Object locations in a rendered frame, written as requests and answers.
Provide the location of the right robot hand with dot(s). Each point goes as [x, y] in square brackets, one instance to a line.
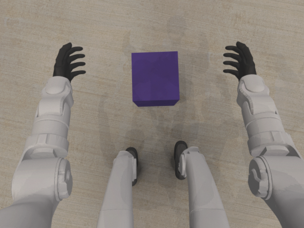
[245, 65]

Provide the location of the left robot foot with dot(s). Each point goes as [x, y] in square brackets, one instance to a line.
[133, 152]

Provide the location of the robot foot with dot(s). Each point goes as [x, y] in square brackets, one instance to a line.
[133, 152]
[180, 146]

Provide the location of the right robot foot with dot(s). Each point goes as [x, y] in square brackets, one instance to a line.
[180, 146]

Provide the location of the robot left forearm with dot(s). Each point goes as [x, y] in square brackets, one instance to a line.
[48, 137]

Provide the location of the carton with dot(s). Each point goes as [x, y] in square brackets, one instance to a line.
[155, 78]

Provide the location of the robot right forearm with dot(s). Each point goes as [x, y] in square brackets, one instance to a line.
[262, 121]

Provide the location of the left robot hand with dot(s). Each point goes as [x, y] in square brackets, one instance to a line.
[63, 67]

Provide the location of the robot left upper arm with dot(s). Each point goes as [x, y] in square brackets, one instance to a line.
[39, 186]

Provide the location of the robot right upper arm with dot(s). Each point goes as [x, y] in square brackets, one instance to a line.
[279, 181]

